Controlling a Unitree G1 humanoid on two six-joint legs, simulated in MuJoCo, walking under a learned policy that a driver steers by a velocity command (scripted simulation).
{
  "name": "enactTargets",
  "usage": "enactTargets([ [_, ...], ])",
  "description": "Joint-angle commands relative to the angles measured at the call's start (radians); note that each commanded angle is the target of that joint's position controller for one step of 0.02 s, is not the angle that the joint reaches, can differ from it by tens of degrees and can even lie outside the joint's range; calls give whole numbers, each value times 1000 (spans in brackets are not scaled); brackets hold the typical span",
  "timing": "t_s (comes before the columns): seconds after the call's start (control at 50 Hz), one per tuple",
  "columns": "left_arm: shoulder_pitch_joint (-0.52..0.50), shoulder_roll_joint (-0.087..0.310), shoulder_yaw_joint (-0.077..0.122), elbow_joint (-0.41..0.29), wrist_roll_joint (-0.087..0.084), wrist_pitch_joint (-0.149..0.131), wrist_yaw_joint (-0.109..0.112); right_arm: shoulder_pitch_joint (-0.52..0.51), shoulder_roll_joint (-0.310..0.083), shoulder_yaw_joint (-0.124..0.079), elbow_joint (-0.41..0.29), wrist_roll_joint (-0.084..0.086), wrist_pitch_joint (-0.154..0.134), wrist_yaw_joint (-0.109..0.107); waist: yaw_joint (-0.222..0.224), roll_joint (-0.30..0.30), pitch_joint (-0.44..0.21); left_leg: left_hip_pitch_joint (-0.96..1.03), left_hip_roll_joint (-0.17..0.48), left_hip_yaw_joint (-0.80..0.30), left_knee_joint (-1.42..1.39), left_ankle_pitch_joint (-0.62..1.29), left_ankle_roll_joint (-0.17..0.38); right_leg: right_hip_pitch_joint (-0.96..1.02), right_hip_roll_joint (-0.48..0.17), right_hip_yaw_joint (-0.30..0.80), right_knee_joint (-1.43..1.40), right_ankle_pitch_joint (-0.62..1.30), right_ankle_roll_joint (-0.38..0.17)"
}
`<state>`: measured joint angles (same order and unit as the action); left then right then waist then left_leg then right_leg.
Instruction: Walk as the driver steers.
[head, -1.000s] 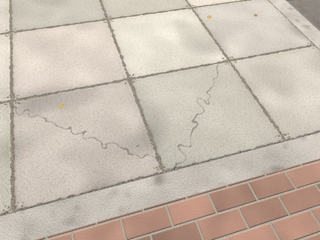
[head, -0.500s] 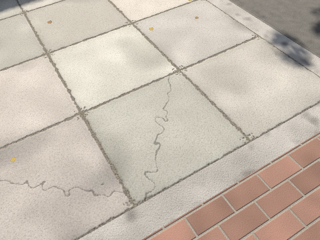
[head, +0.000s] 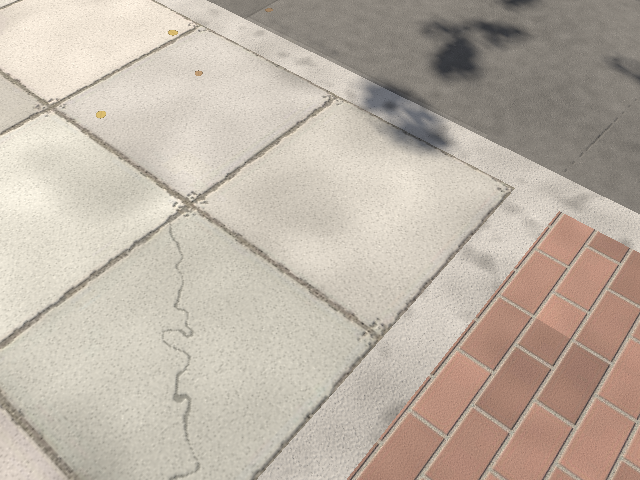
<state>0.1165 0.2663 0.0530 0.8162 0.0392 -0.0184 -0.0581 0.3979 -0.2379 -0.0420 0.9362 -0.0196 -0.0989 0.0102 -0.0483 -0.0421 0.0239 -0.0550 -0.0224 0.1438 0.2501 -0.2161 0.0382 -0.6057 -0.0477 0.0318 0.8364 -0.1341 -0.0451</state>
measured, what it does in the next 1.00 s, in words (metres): walks ahead: right foot, then left foot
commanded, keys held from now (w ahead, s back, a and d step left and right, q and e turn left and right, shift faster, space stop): w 0.92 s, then w+q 0.08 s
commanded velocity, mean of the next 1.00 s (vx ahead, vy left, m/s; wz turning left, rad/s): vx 0.50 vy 0.00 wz -0.04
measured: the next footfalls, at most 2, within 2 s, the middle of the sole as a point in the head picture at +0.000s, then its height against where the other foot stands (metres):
right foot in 0.16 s outside the picture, level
left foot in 0.70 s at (281, 450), level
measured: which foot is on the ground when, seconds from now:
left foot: down 0.00-0.18, up 0.20-0.68, down 0.70-1.00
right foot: up 0.00-0.14, down 0.16-0.72, up 0.74-1.00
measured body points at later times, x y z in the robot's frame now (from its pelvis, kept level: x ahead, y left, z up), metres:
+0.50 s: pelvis +0.26 -0.05 +0.00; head +0.28 -0.05 +0.45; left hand +0.24 +0.21 -0.14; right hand +0.39 -0.30 -0.13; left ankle +0.39 +0.10 -0.69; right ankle +0.20 -0.11 -0.75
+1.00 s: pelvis +0.54 +0.01 +0.00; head +0.56 +0.02 +0.45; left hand +0.65 +0.26 -0.14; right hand +0.51 -0.24 -0.14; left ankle +0.51 +0.07 -0.75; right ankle +0.64 -0.15 -0.68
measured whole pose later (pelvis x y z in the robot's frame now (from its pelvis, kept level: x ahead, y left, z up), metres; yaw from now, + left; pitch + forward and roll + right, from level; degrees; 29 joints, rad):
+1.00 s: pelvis +0.54 +0.01 +0.00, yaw +0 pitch +0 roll +1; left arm 0.16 0.24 0.05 0.93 0.04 -0.03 -0.03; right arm 0.40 -0.20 -0.04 1.02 -0.01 -0.09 0.01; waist -0.03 -0.04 0.04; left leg -0.06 -0.08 0.09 0.24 -0.18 0.10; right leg -0.60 -0.11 -0.01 0.93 -0.14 -0.02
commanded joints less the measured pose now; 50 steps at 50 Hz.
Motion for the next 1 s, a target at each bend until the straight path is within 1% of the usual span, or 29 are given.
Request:
enactTargets([
  [0.02,-95,11,-18,-79,-3,-15,-11,-22,-127,-21,-42,6,-14,2,22,126,42,-87,234,-109,-130,279,127,84,-2,-79,-157,75,7],
  [0.08,-141,33,-18,-97,-2,-19,0,33,-150,-27,-8,5,-1,1,12,126,51,2,271,-119,-89,367,122,108,6,-103,-232,30,-19],
  [0.12,-111,46,-13,-89,4,-25,10,43,-163,-30,9,4,12,-3,32,132,33,59,279,-105,6,543,112,177,38,-124,-282,-43,-48],
  [0.14,-21,51,-6,-59,10,-33,16,41,-165,-29,16,8,19,-5,76,120,-11,60,260,-76,130,665,99,299,69,-140,-342,-36,-67],
  [0.16,138,81,9,1,20,-44,26,51,-145,-22,19,10,25,-6,134,85,-102,-8,216,-39,319,656,79,511,79,-129,-375,-28,-92],
  [0.18,326,161,32,36,39,-51,41,30,-104,-7,-22,11,24,-5,208,-20,-228,-202,171,-7,613,340,52,759,-141,114,-402,-143,-146],
  [0.2,354,261,55,44,26,-43,51,116,-12,8,-53,29,24,2,155,-248,-306,-539,-6,-14,934,-321,16,951,-395,583,-537,-185,-264],
  [0.22,304,218,51,38,-16,-35,54,28,-130,-24,-45,6,32,-9,161,-78,-227,-623,38,-155,1007,-290,31,868,-352,559,-554,-160,-252],
  [0.24,220,161,34,33,-20,-38,53,-30,-118,-26,-64,12,26,-3,121,-51,-109,-641,78,-170,988,-197,41,755,-303,406,-562,-79,-225],
  [0.26,172,105,20,32,-18,-45,48,-41,-96,-20,-58,16,21,0,89,-17,-56,-597,105,-170,932,-135,39,648,-254,305,-594,28,-195],
  [0.3,128,56,7,41,-24,-58,51,-10,-70,-18,-32,-8,45,7,33,-31,-22,-499,131,-164,856,-91,19,526,-181,175,-643,110,-150],
  [0.36,185,74,11,78,-32,-80,53,-47,-51,-20,-41,-17,68,23,17,-18,-6,-508,130,-143,813,-35,-6,503,-166,115,-688,196,-169],
  [0.42,237,76,12,109,-33,-82,54,-176,-51,-19,-80,-18,73,28,37,-11,43,-601,148,-130,711,72,-28,519,-154,75,-729,187,-175],
  [0.48,274,74,8,132,-30,-80,52,-289,-40,-9,-114,-11,69,30,59,-12,65,-598,136,-106,552,164,-35,534,-132,27,-731,236,-164],
  [0.56,342,89,8,170,-24,-78,58,-402,-44,-1,-152,-7,65,27,92,-18,84,-567,103,-74,404,204,-8,611,-150,2,-716,305,-154],
  [0.62,352,104,11,192,-17,-72,68,-423,-62,-5,-170,-8,57,23,84,-19,93,-547,84,-69,343,134,33,699,-184,-1,-665,410,-144],
  [0.66,323,120,15,196,-13,-70,73,-339,-78,-15,-148,-8,48,13,37,-30,47,-407,34,-45,305,54,68,717,-181,-25,-540,659,-120],
  [0.68,306,126,16,198,-13,-65,72,-212,-91,-26,-106,-12,41,6,-20,-19,-20,-257,-2,-27,259,54,89,703,-157,-49,-385,751,-105],
  [0.7,302,111,10,192,-16,-63,71,-29,-128,-43,-45,-25,30,-5,-88,17,-123,-9,25,-63,230,72,120,587,-109,-83,-163,646,-85],
  [0.72,358,34,-11,156,-47,-65,62,114,-234,-70,-23,-49,24,-16,-97,181,-261,294,299,-430,190,-71,202,280,-5,-138,195,242,-43],
  [0.74,400,39,-1,161,-48,-68,58,106,-265,-79,-16,-21,37,-6,-63,307,-342,378,446,-834,25,-76,283,69,148,-48,444,-386,-34],
  [0.76,320,91,15,151,-31,-63,61,-15,-226,-70,-34,4,42,-2,-24,168,-199,255,405,-717,15,-129,257,-9,70,44,500,-322,-50],
  [0.78,252,77,12,134,-28,-69,55,-101,-149,-51,-49,7,38,0,-3,95,-79,108,371,-581,-11,-105,236,-18,25,32,461,-236,-53],
  [0.8,230,52,9,134,-29,-69,52,-139,-99,-36,-47,3,32,0,27,70,-16,2,320,-481,-51,-48,198,17,-14,24,387,-181,-54],
  [0.82,222,40,9,132,-12,-56,48,-151,-62,-24,-32,6,25,-2,56,81,17,-72,263,-398,-75,22,153,65,-38,22,330,-150,-48],
  [0.84,262,20,4,144,-3,-41,41,-144,-62,-21,-22,5,18,-4,75,122,2,-101,258,-356,-86,82,155,112,-41,12,308,-138,-35],
  [0.88,242,9,3,141,0,-26,34,-89,-71,-23,7,10,0,-4,81,103,7,-113,242,-306,-103,188,168,105,-45,-7,283,-118,-16],
  [0.92,160,12,3,114,-1,-19,28,-55,-93,-27,24,12,-6,-5,74,88,35,-95,232,-269,-135,200,173,29,-64,-26,218,-55,5],
  [1.0,-22,7,-4,47,-5,-21,27,20,-82,-20,51,16,1,-6,35,85,72,-53,192,-250,-140,284,174,-41,-64,-63,-1,69,51],
])
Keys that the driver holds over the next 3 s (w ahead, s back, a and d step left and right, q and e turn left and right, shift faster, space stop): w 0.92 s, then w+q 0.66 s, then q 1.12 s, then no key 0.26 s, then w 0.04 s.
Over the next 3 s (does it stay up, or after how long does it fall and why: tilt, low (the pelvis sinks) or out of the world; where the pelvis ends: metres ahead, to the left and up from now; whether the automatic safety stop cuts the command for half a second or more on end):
stays up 1.01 0.06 0.00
